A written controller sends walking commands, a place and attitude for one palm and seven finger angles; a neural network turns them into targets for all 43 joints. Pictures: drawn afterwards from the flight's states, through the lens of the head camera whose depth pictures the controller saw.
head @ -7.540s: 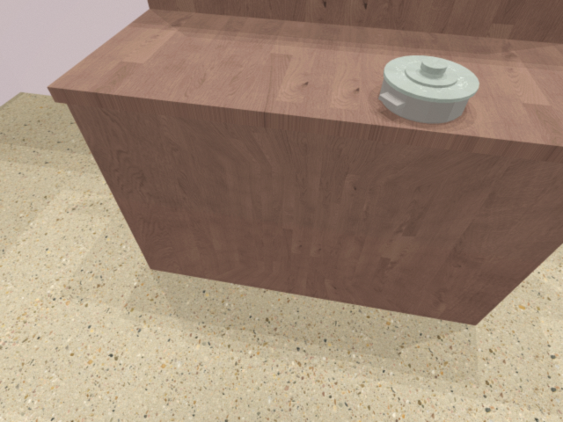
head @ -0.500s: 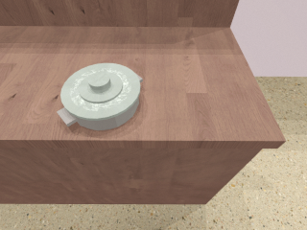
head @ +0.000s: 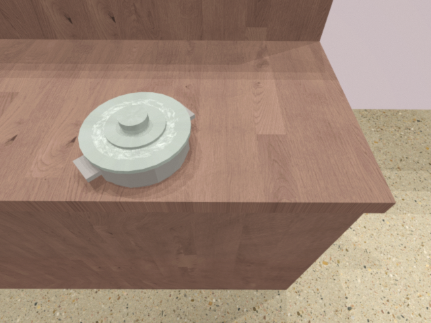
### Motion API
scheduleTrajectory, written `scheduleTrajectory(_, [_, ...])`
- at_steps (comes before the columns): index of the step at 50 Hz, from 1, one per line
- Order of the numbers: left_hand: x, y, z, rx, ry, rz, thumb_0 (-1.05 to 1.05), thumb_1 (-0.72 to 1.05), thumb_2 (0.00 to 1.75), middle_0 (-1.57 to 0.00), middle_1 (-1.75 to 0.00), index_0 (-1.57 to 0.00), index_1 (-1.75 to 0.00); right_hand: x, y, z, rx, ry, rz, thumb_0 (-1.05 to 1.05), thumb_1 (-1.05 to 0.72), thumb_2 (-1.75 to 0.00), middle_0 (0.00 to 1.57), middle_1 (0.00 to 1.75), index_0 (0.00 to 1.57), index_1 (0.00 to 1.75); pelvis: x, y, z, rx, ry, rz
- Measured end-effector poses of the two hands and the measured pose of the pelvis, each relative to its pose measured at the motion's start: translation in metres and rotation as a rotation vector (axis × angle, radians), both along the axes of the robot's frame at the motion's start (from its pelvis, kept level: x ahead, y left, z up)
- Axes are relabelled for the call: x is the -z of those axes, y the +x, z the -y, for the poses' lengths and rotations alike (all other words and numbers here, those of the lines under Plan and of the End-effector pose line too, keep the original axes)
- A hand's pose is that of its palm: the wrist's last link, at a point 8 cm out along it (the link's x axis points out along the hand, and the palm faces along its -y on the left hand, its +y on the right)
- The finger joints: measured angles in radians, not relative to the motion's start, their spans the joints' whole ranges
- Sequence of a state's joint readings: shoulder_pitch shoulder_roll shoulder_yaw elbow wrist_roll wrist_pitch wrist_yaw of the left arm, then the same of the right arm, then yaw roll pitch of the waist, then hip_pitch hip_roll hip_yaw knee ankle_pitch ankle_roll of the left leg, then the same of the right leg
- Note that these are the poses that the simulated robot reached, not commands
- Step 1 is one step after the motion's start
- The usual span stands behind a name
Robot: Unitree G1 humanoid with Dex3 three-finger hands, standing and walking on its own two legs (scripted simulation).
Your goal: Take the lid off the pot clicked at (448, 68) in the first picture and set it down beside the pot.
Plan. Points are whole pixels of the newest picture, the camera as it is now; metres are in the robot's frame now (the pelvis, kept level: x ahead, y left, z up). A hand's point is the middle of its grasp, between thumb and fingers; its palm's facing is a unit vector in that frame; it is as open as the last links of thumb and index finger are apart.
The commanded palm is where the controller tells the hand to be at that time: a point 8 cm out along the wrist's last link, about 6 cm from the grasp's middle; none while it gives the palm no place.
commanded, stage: shuffle to correct the standing spot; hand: left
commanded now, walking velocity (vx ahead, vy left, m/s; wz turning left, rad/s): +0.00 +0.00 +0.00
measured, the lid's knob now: (133, 118) +0.42 +0.17 +0.15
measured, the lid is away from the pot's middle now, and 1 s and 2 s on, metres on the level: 0.00 0.00 0.00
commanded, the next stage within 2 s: come to a stop and stand still in 0.22 s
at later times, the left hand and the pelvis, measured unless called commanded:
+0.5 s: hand out of the picture +0.03 +0.22 -0.19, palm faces +0.01 -0.97 -0.26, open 7.4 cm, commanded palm none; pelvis -0.05 +0.02 -0.02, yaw +1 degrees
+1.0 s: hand out of the picture -0.02 +0.17 -0.18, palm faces +0.04 -0.97 -0.23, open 7.3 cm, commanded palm none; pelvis -0.03 -0.01 -0.01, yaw +1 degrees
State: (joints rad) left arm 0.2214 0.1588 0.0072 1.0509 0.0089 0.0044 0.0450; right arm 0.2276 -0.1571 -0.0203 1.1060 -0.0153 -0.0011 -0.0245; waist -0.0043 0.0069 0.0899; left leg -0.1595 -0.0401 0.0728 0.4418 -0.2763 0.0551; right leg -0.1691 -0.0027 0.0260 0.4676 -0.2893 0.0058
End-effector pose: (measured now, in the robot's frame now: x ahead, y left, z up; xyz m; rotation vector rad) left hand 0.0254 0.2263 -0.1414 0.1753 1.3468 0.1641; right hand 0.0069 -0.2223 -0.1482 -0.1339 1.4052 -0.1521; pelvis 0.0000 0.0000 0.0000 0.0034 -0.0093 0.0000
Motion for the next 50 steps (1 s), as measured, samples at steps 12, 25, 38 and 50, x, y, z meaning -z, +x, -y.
scheduleTrajectory(12, [0.0, -0.002, 0.0, -0.007, 0.015, 0.01, 0.01, 0.91, 0.9, -0.2, -0.3, -0.2, -0.3, 0.002, -0.006, 0.003, 0.008, -0.001, -0.009, 0.0, -0.91, -0.9, 0.2, 0.3, 0.2, 0.3, 0.002, -0.009, 0.003, -0.003, 0.004, -0.007])
scheduleTrajectory(25, [0.011, -0.002, -0.036, 0.027, 0.039, 0.098, 0.01, 0.91, 0.9, -0.2, -0.3, -0.2, -0.3, 0.0, -0.012, 0.007, -0.008, -0.071, 0.1, 0.0, -0.91, -0.9, 0.2, 0.3, 0.2, 0.3, 0.015, -0.049, -0.016, -0.011, 0.003, 0.001])
scheduleTrajectory(38, [-0.003, -0.018, -0.022, 0.026, 0.003, 0.075, 0.01, 0.91, 0.9, -0.2, -0.3, -0.2, -0.3, -0.006, -0.056, -0.014, 0.009, 0.001, 0.004, 0.0, -0.91, -0.9, 0.21, 0.3, 0.2, 0.3, 0.0, -0.045, -0.01, -0.01, 0.022, -0.034])
scheduleTrajectory(50, [0.002, -0.048, 0.013, -0.019, 0.008, 0.014, 0.01, 0.92, 0.9, -0.2, -0.3, -0.2, -0.3, 0.008, -0.029, 0.01, -0.013, 0.007, 0.045, 0.01, -0.91, -0.9, 0.2, 0.3, 0.2, 0.3, 0.008, -0.032, 0.01, -0.021, -0.008, -0.006])
